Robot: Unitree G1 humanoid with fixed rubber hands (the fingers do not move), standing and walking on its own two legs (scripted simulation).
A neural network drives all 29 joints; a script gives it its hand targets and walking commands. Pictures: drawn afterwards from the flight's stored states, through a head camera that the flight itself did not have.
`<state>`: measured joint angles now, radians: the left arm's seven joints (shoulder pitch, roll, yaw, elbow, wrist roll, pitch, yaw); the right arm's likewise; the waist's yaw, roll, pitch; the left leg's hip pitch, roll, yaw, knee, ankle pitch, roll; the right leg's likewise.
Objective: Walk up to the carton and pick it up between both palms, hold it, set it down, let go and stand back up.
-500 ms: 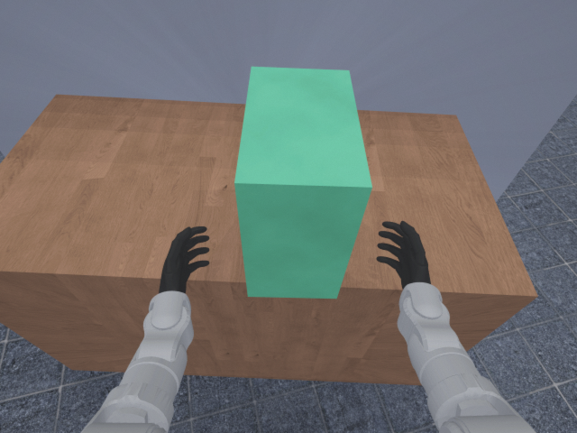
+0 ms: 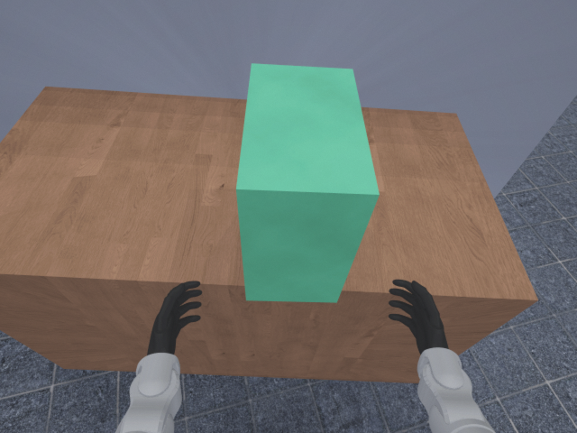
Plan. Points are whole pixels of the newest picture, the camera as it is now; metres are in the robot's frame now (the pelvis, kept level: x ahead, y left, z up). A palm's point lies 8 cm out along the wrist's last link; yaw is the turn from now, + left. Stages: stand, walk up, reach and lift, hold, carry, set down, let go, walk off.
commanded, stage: set down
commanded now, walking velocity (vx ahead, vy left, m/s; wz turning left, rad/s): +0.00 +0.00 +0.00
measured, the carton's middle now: (296, 190) +0.49 +0.01 +0.02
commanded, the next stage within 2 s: let go in 0.86 s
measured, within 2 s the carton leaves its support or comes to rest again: neither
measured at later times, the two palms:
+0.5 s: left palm (138, 396) +0.18 +0.22 -0.06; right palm (444, 388) +0.20 -0.20 -0.06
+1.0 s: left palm (131, 423) +0.15 +0.23 -0.09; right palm (454, 421) +0.16 -0.22 -0.09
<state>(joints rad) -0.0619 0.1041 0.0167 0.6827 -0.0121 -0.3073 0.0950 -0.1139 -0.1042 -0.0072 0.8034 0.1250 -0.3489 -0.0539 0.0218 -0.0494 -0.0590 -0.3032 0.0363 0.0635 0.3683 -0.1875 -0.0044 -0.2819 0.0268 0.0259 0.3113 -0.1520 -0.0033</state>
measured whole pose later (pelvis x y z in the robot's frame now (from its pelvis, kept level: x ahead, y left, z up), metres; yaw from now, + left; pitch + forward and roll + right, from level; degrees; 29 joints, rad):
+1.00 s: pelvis +0.02 -0.01 -0.01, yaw +1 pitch +0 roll +0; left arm 0.28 0.25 -0.03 0.39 0.00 0.21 0.00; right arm 0.16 -0.13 -0.07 0.86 -0.02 -0.26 0.02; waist 0.03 -0.04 0.00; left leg -0.18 0.04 0.05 0.45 -0.27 -0.02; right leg -0.17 0.03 0.02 0.42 -0.26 -0.02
